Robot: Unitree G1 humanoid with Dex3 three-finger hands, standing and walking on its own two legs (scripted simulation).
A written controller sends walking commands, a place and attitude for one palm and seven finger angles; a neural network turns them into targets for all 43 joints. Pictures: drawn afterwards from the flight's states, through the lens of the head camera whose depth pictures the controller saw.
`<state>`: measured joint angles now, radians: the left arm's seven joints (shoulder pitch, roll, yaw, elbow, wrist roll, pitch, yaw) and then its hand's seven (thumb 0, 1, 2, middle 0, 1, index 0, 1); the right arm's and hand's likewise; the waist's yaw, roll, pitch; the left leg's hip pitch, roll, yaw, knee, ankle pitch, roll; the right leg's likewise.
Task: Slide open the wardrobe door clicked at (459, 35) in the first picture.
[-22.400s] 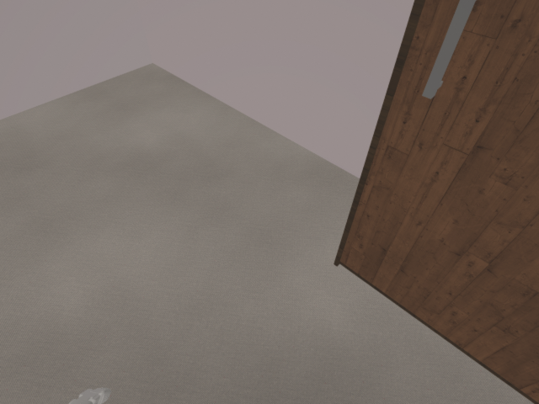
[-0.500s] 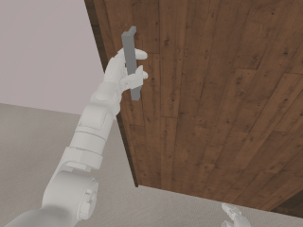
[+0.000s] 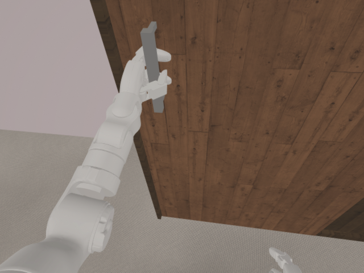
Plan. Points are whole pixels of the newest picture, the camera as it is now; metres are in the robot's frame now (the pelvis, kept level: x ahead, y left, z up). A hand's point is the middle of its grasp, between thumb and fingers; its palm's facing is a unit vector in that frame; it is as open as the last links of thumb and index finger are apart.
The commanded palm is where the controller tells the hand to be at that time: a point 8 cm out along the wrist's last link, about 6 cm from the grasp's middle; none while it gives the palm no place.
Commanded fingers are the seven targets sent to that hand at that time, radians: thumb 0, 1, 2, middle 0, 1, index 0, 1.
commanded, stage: step sideways, sliding the door along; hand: left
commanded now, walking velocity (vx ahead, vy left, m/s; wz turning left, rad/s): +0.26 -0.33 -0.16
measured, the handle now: (156, 70) +0.49 +0.08 +0.21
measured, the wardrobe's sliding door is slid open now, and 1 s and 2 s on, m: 0.01 0.11 0.40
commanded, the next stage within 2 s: none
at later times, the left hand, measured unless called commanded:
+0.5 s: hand (173, 84) +0.45 +0.04 +0.20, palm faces +0.17 -0.98 -0.06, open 6.0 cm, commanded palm +0.42 +0.02 +0.22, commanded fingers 0.00 0.90 0.90 -0.45 -1.40 -0.45 -1.40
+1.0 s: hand (213, 85) +0.44 -0.04 +0.20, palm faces +0.37 -0.93 -0.05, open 6.4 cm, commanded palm +0.40 -0.08 +0.20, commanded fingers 0.00 0.90 0.90 -0.45 -1.40 -0.45 -1.40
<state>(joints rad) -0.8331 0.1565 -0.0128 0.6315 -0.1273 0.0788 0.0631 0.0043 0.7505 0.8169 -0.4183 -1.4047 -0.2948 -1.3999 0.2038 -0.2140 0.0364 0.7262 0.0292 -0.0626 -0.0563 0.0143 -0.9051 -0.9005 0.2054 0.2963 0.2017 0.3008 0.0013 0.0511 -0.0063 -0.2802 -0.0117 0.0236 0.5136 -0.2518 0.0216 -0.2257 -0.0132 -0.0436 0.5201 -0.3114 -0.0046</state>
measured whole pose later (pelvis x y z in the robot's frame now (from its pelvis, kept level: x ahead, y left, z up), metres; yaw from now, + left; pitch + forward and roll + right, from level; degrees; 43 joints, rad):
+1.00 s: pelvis +0.11 -0.23 -0.01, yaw +9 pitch +0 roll -2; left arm -0.35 0.11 0.09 -0.32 -0.05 -0.04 0.18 0.01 0.71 0.80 -0.48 -1.42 -0.22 -1.33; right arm 0.04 -0.27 -0.06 0.58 0.04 -0.12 -0.03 0.01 -0.91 -0.90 0.20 0.30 0.21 0.31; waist 0.08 0.10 0.26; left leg -0.29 0.06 0.08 0.66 -0.26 0.01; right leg -0.43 -0.08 -0.08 0.79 -0.29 0.02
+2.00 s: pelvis +0.04 -0.45 -0.01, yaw -7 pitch -2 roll -2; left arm -0.34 0.20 0.11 -0.17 -0.08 -0.09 0.15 0.03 0.74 0.85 -0.43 -1.40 -0.20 -1.33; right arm 0.14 -0.15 0.01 0.60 0.05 -0.05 0.01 0.02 -0.90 -0.90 0.21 0.30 0.20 0.30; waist 0.08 0.08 0.19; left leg -0.29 0.35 0.07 0.59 -0.25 -0.10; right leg -0.21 -0.02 -0.07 0.56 -0.33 0.04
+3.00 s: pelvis +0.00 -0.71 +0.01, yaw -1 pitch -3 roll -6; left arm -0.58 0.28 0.18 0.06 -0.05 -0.03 0.15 -0.02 0.73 0.82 -0.45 -1.41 -0.20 -1.27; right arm 0.10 -0.22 -0.04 0.62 0.05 -0.04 0.03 0.02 -0.91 -0.90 0.20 0.30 0.20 0.30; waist 0.14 0.04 0.26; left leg -0.22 0.22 0.14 0.56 -0.28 -0.03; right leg -0.53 -0.05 -0.04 1.16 -0.37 0.03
